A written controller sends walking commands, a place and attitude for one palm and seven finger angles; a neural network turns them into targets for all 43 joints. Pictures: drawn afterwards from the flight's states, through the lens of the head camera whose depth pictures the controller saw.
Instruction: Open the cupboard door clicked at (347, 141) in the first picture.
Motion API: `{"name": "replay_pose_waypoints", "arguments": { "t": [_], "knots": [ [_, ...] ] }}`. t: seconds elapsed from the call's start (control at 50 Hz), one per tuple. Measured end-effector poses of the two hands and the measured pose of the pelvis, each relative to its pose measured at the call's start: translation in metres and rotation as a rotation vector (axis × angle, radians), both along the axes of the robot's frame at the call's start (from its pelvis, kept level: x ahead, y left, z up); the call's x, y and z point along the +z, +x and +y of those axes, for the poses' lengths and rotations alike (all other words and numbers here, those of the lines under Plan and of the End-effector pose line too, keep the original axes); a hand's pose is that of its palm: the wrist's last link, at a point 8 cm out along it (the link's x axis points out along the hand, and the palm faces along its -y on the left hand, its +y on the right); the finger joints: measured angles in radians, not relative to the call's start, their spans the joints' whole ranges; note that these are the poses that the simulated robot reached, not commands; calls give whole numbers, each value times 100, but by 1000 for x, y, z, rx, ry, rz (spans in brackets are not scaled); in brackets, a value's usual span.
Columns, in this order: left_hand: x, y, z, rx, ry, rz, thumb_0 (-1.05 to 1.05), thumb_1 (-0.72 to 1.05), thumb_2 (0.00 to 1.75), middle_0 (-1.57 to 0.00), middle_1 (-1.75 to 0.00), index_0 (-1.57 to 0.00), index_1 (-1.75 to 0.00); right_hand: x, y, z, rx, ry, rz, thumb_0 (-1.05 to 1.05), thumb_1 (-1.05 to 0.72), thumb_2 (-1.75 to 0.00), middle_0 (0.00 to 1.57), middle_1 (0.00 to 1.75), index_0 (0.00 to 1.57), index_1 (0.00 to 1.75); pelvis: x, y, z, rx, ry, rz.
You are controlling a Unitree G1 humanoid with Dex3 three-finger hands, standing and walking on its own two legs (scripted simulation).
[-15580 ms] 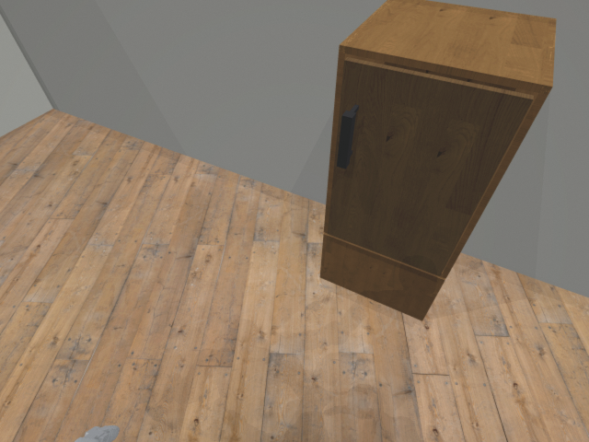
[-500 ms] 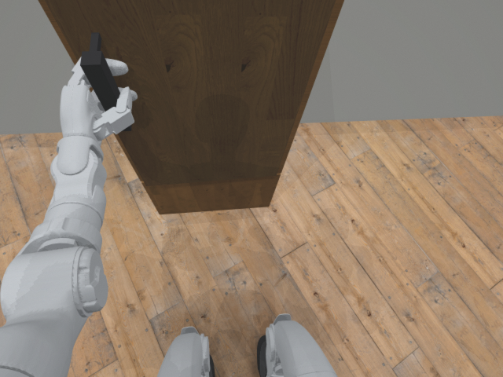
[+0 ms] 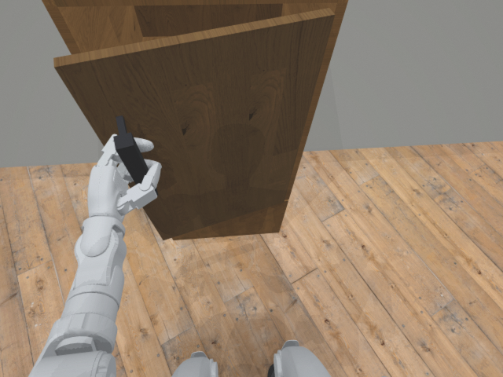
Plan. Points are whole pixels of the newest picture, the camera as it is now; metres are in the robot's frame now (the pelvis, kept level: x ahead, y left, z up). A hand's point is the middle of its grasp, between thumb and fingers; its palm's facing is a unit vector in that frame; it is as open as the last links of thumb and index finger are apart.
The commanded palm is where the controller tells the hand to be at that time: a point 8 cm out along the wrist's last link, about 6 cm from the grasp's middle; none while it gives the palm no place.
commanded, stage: pull the door open along its arc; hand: left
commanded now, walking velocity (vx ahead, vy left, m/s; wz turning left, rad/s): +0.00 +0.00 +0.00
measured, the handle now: (136, 159) +0.46 +0.18 +0.03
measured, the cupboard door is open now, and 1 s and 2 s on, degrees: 15 45 49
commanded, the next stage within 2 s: open thumb and fingers to let go in 0.66 s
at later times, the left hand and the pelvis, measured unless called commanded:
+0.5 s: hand (205, 241) +0.31 +0.06 +0.04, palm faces +0.43 -0.90 -0.01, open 6.4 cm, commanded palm +0.25 +0.09 +0.04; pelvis -0.01 -0.03 +0.00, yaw +4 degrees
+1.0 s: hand (228, 256) +0.29 +0.03 +0.04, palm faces +0.41 -0.91 -0.06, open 7.2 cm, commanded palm +0.24 +0.06 +0.04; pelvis -0.02 -0.06 -0.01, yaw +6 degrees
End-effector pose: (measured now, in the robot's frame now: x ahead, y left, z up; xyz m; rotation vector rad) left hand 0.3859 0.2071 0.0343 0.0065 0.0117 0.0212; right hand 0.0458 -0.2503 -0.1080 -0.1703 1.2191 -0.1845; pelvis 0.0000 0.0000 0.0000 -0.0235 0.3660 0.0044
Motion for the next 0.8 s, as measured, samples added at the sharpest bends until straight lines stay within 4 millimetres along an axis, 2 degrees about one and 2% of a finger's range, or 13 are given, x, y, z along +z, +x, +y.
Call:
{"name": "replay_pose_waypoints", "arguments": {
  "t": [0.1,0.18,0.28,0.36,0.5,0.7,0.8],
  "knots": [
    [-2,-32,-24,182,-55,-17,2,65,72,-33,-133,-35,-132,1,43,4,79,8,-113,0,-91,-90,20,30,20,30,0,0,-1,7,6,-18],
    [-1,-51,-43,333,-59,-22,1,65,75,-33,-134,-36,-130,0,75,11,151,22,-190,0,-91,-90,20,30,20,30,-3,-4,-5,19,13,-30],
    [1,-69,-64,444,-15,-12,1,67,78,-32,-132,-34,-130,-1,101,21,208,49,-255,0,-91,-90,20,30,20,30,-5,-7,-12,33,19,-43],
    [3,-88,-79,453,-1,3,2,67,76,-31,-131,-33,-131,1,108,25,225,70,-281,0,-91,-90,20,30,20,30,-3,-8,-18,41,24,-64],
    [4,-117,-107,422,0,16,2,66,73,-30,-131,-32,-133,3,107,20,243,76,-299,0,-91,-90,20,30,20,30,-1,-10,-30,56,32,-94],
    [8,-144,-137,328,34,47,2,64,70,-30,-131,-34,-134,7,110,5,239,94,-371,1,-91,-90,20,30,20,30,0,-12,-44,63,45,-114],
    [8,-147,-145,333,47,46,2,63,71,-32,-132,-35,-134,9,117,1,251,90,-409,1,-91,-90,20,30,20,30,-1,-14,-50,72,51,-120]
  ]
}}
